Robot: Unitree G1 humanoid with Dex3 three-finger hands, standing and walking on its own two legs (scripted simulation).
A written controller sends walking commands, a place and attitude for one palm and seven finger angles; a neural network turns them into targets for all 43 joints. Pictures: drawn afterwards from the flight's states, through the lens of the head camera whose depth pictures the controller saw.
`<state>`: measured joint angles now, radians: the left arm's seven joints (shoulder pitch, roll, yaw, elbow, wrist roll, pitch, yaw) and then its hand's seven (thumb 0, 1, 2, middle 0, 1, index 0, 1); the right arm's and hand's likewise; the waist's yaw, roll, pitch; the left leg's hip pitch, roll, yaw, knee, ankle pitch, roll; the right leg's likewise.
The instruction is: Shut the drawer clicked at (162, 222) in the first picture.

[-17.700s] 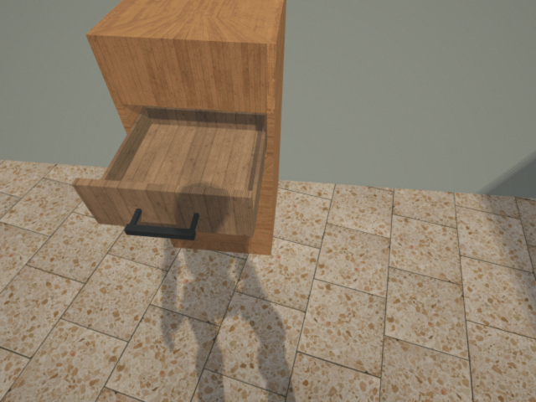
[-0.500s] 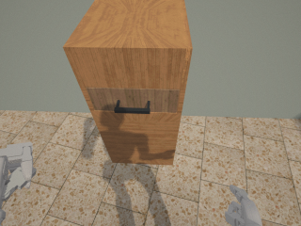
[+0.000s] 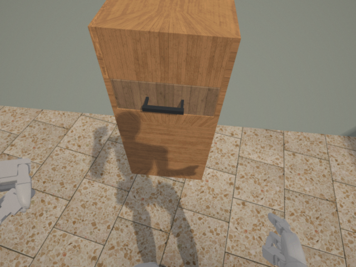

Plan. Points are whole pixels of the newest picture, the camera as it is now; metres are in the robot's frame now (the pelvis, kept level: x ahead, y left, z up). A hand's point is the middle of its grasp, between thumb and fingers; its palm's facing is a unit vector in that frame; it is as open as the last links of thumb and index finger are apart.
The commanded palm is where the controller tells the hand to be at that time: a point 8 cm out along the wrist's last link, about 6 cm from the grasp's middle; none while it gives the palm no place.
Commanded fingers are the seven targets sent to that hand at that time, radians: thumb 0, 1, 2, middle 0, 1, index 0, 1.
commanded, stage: step back with the hand held close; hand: left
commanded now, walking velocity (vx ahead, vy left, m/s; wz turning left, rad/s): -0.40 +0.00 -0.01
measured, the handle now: (163, 105) +0.65 +0.09 -0.10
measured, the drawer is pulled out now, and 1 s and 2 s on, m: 0.00 0.00 0.00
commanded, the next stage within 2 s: stop stepping back and stand still in 0.94 s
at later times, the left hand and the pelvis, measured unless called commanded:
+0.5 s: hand (0, 219) +0.16 +0.25 +0.17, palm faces +0.35 -0.79 -0.51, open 3.3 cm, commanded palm +0.09 +0.28 +0.18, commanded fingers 0.00 0.90 0.90 -1.40 -1.60 -1.40 -1.60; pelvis -0.04 +0.00 +0.00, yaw +0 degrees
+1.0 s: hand out of the picture +0.07 +0.23 +0.17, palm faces +0.26 -0.87 -0.42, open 3.3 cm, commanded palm +0.00 +0.27 +0.18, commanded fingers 0.00 0.90 0.90 -1.40 -1.60 -1.40 -1.60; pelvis -0.16 +0.00 +0.00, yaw -4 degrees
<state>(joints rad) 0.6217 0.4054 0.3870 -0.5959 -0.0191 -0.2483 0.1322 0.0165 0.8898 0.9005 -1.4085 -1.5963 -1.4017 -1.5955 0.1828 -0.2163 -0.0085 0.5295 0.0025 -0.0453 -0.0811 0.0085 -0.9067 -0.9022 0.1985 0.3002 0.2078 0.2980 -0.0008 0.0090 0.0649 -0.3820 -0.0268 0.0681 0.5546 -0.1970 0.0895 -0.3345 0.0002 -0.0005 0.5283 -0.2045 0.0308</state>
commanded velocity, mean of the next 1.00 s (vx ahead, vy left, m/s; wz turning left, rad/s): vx -0.40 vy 0.00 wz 0.01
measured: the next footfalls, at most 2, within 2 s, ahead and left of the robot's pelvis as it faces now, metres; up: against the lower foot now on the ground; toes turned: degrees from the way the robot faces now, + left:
right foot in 0.56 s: -0.15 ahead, -0.14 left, +0.00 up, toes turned +0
left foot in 0.86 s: +0.03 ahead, +0.07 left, +0.00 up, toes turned -4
